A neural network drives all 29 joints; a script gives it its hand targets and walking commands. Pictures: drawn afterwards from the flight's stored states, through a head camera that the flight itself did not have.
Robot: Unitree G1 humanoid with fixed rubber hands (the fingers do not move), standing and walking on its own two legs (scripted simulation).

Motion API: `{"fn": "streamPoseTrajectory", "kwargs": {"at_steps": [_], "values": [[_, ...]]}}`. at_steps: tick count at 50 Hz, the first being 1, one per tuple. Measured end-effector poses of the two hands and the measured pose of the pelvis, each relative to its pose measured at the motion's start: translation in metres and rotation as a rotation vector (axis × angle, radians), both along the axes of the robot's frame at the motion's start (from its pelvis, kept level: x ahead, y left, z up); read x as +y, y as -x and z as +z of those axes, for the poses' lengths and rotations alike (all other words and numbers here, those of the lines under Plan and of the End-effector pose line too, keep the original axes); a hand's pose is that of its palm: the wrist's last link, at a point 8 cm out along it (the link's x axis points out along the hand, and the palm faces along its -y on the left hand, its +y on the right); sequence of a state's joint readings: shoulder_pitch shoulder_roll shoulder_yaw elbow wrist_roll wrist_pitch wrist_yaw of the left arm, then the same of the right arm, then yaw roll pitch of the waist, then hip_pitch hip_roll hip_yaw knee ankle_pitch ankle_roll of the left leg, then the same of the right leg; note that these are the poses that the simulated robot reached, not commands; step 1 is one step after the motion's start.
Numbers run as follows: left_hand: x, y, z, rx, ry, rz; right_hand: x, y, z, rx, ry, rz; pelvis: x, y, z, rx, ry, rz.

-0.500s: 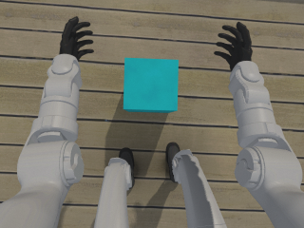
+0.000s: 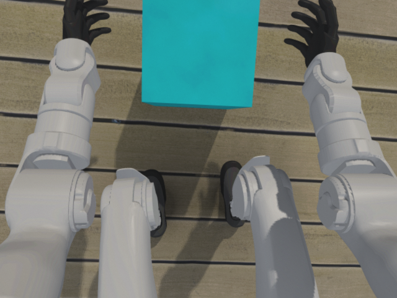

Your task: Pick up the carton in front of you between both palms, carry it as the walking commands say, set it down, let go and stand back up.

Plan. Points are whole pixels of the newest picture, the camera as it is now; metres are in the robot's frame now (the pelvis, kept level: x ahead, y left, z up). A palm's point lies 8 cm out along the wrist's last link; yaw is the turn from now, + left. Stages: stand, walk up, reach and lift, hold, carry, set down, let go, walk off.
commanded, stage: reach and lift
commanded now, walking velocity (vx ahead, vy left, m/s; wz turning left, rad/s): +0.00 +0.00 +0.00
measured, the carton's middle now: (195, 63) +0.51 -0.02 -0.34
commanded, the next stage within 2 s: none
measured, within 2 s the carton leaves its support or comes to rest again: leaves its support in 1.20 s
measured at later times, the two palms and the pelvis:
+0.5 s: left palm (112, 55) +0.53 +0.16 -0.29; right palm (284, 58) +0.50 -0.21 -0.28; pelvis -0.02 +0.00 -0.10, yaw +0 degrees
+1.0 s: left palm (123, 48) +0.54 +0.13 -0.26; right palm (271, 58) +0.50 -0.17 -0.26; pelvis -0.02 +0.00 -0.08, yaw +0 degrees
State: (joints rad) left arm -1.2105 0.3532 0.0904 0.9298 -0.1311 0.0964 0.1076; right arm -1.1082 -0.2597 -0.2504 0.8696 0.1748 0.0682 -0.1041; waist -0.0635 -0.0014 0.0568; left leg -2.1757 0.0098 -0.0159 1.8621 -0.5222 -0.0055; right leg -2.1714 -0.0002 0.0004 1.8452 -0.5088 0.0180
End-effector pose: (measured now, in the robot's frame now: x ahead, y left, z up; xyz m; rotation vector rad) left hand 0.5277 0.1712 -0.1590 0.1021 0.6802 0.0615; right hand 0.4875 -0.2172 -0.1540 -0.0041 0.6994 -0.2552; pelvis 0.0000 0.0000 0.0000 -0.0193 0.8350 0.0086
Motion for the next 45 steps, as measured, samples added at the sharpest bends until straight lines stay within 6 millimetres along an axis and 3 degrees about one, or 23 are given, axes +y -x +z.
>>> {"fn": "streamPoseTrajectory", "kwargs": {"at_steps": [7,17,22,25,33,38,45], "values": [[-0.006,-0.003,-0.043,0.022,0.007,0.001,0.003,-0.003,-0.044,0.021,-0.009,-0.001,0.001,0.015,-0.044,-0.082,0.001,-0.002],[-0.012,-0.002,-0.109,0.07,0.013,-0.003,0.017,-0.007,-0.113,0.074,-0.017,0.008,0.001,0.024,-0.084,-0.177,0.006,0.002],[-0.013,-0.003,-0.132,0.054,0.029,-0.008,0.009,-0.016,-0.128,0.059,0.013,0.01,0.0,0.021,-0.097,-0.211,0.004,0.008],[-0.014,-0.005,-0.135,0.053,0.015,-0.027,0.005,-0.016,-0.126,0.054,0.019,0.002,0.0,0.017,-0.1,-0.216,0.006,0.005],[-0.027,-0.015,-0.11,0.022,0.026,-0.043,0.006,-0.01,-0.112,0.045,0.005,0.0,0.001,0.012,-0.096,-0.192,0.008,0.0],[-0.035,-0.008,-0.105,0.043,0.033,-0.056,0.018,-0.005,-0.108,0.053,-0.024,0.011,0.001,0.013,-0.088,-0.169,0.007,-0.003],[-0.044,-0.005,-0.103,0.047,0.033,-0.043,0.042,-0.013,-0.104,0.039,-0.04,0.058,0.001,0.017,-0.081,-0.156,0.002,-0.003]]}}
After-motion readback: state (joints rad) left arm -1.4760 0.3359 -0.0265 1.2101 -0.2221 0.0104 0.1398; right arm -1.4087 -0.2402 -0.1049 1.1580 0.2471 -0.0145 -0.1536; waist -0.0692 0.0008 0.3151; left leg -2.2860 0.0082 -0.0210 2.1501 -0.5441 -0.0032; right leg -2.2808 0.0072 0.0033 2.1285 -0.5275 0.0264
